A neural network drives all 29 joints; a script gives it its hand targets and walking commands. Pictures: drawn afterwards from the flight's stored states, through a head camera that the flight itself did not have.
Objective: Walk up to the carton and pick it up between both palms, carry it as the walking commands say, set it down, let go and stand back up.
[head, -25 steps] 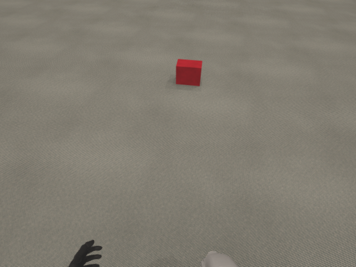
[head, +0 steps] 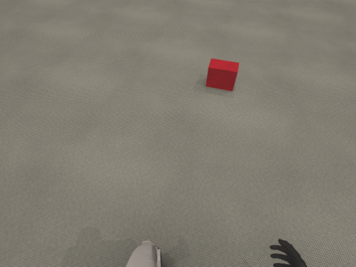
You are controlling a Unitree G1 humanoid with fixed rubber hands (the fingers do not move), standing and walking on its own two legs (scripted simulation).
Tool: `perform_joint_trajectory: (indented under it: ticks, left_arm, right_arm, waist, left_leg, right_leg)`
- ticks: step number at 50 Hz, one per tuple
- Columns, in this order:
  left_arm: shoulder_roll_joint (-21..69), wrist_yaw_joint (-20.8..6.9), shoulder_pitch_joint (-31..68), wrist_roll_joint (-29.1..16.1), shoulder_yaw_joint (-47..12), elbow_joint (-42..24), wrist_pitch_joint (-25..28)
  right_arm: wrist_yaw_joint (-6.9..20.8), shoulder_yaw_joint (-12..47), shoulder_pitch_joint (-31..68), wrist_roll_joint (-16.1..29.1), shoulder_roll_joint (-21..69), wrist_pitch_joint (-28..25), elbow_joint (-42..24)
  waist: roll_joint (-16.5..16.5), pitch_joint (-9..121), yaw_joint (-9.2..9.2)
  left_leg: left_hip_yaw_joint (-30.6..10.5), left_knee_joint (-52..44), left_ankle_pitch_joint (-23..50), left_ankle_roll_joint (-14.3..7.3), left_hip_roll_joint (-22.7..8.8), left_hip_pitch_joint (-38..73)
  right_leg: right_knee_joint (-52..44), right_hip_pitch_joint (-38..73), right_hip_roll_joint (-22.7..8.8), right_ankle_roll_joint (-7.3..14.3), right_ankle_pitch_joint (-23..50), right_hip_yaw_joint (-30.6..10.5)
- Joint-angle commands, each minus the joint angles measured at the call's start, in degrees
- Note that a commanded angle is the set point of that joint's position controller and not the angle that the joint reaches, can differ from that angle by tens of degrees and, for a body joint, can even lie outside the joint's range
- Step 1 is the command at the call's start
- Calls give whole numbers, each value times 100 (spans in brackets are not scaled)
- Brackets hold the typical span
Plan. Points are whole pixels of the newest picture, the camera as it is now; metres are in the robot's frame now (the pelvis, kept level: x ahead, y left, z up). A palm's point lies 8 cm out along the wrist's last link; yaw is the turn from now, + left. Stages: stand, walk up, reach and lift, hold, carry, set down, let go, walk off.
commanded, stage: walk up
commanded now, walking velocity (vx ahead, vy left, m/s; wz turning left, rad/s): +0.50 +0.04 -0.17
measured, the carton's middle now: (221, 74) +1.68 -0.27 -0.67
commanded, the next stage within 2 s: none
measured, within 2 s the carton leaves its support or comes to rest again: neither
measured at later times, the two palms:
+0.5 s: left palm (108, 183) +0.34 +0.25 -0.13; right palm out of the picture +0.09 -0.17 -0.10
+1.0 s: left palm (134, 184) +0.34 +0.17 -0.12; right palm (280, 135) +0.56 -0.30 -0.12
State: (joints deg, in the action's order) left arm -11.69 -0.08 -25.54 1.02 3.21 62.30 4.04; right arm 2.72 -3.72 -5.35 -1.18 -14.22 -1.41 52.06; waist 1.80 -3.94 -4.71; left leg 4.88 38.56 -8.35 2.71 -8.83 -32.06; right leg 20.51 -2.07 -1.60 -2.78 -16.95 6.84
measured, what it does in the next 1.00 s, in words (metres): walks ahead: left foot, then right foot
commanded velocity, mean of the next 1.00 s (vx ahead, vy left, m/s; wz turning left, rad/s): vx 0.49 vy -0.10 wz -0.02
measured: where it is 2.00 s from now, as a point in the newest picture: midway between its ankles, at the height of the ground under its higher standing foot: (202, 153)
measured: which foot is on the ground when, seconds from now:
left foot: up 0.00-0.04, down 0.06-0.70, up 0.72-1.00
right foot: down 0.00-0.06, up 0.08-0.68, down 0.70-1.00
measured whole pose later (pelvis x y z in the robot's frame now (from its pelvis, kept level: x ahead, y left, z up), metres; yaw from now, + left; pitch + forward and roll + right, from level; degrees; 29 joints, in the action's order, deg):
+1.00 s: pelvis +0.43 -0.06 +0.01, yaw -3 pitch +0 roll -2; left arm -10.1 0.3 -25.7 1.3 2.3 64.5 5.8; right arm 2.0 -4.3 -5.3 -1.7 -13.3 -0.9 54.0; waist 4.1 -2.5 -5.6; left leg 5.2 55.5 -11.0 1.8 -8.4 -33.6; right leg 17.9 -3.7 0.3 1.2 -13.9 10.7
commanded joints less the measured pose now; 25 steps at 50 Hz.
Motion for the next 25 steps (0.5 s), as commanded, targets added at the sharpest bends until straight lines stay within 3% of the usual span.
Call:
perform_joint_trajectory:
  ticks: [1,2,3,4,5,6,7,9,10,11,12,13,14,17,18,20,22,24,25]
  left_arm:
    - [-693,-35,538,17,107,-371,112]
    - [-500,-58,410,-1,78,-348,109]
    - [-339,-102,272,9,64,-569,59]
    - [-422,-106,246,47,127,-600,-4]
    - [-452,-118,154,49,149,-523,-65]
    - [-473,-133,160,61,161,-361,-79]
    - [-414,-160,59,81,137,-268,-145]
    - [-282,-176,-43,108,92,-240,-228]
    - [-239,-184,-1,117,89,-300,-250]
    - [-225,-188,121,131,85,-335,-270]
    - [-220,-191,290,128,83,-340,-289]
    - [-234,-197,558,125,76,-402,-311]
    - [-172,-219,760,143,58,-476,-337]
    - [-132,-286,1444,146,18,-721,-414]
    - [-167,-302,1547,138,19,-722,-436]
    - [-121,-329,1842,103,-32,-814,-446]
    - [-135,-342,2187,71,-43,-913,-419]
    - [-115,-361,2329,36,-60,-968,-371]
    - [-125,-349,2448,25,-57,-1000,-345]
  right_arm:
    - [-84,-98,-1124,-28,-456,-199,194]
    - [-185,-289,-2054,-139,-1026,-244,435]
    - [-260,-423,-2676,-183,-1610,-267,588]
    - [-281,-364,-2329,-113,-1680,-227,515]
    - [-259,-325,-1795,-64,-1462,-190,367]
    - [-276,-258,-1461,-40,-1194,-191,287]
    - [-343,-204,-1256,-22,-1004,-219,252]
    - [-346,-115,-1030,29,-641,-280,302]
    - [-345,-73,-1127,39,-503,-302,370]
    - [-336,-77,-1273,25,-478,-314,424]
    - [-323,-43,-1439,46,-385,-338,516]
    - [-327,-30,-1574,47,-320,-353,577]
    - [-329,-14,-1765,59,-279,-372,661]
    - [-334,-33,-2089,45,-324,-382,766]
    - [-327,-17,-2193,38,-306,-364,784]
    - [-346,-10,-2397,36,-293,-358,858]
    - [-369,-33,-2608,16,-353,-346,903]
    - [-381,-44,-2640,-25,-355,-337,916]
    - [-397,-53,-2744,-39,-364,-332,963]
  waist:
    - [-185,798,850]
    - [927,1280,1341]
    - [2165,1484,1364]
    - [1603,1023,1066]
    - [1138,741,900]
    - [548,511,732]
    - [254,343,551]
    - [432,290,367]
    - [656,403,358]
    - [812,487,378]
    - [611,412,369]
    - [559,367,404]
    - [596,323,441]
    - [649,-48,582]
    - [621,-113,594]
    - [797,-276,711]
    - [602,-422,825]
    - [758,-530,866]
    - [644,-537,925]
  left_leg:
    - [118,-796,-360,-210,174,3026]
    - [-981,-1372,-1386,-384,-723,4118]
    - [-2871,-2520,-2657,-681,-1949,4227]
    - [-3557,-2997,-3094,-728,-2136,3659]
    - [-3271,-3012,-3376,-778,-1938,3166]
    - [-3055,-2895,-2852,-666,-1807,2667]
    - [-2911,-2895,-2258,-592,-1719,2353]
    - [-2219,-2810,-1252,-559,-1302,2050]
    - [-1962,-2772,-849,-473,-1152,2110]
    - [-1750,-2726,-476,-576,-1144,2309]
    - [-1602,-2678,-11,-533,-1144,2328]
    - [-1396,-2631,389,-605,-1087,2479]
    - [-1278,-2605,678,-546,-1049,2579]
    - [-1180,-2806,661,-719,-1148,2574]
    - [-1036,-2831,514,-636,-1063,2558]
    - [-968,-2966,287,-704,-1056,2671]
    - [-1015,-3064,114,-748,-1137,2792]
    - [-879,-3163,-117,-792,-1165,2724]
    - [-880,-3167,-188,-830,-1189,2803]
  right_leg:
    - [784,-1600,-685,689,355,-522]
    - [2513,-2520,-150,545,-275,-128]
    - [4012,-3153,186,364,-1361,-289]
    - [4815,-3364,91,327,-1202,-783]
    - [5025,-3278,-144,371,-783,-885]
    - [5088,-3159,-233,429,-412,-1011]
    - [5123,-3042,-335,389,-179,-1103]
    - [4874,-2803,-489,302,214,-1044]
    - [4772,-2805,-435,295,409,-947]
    - [4744,-2852,-442,310,444,-814]
    - [4665,-2938,-506,274,570,-801]
    - [4582,-3072,-501,246,640,-720]
    - [4490,-3203,-479,239,749,-683]
    - [3966,-3496,-566,127,882,-640]
    - [3883,-3494,-555,99,1024,-621]
    - [3363,-3614,-533,53,1115,-517]
    - [2846,-3709,-566,1,1144,-505]
    - [2326,-3469,-564,-3,1104,-388]
    - [2043,-3395,-524,-7,1023,-342]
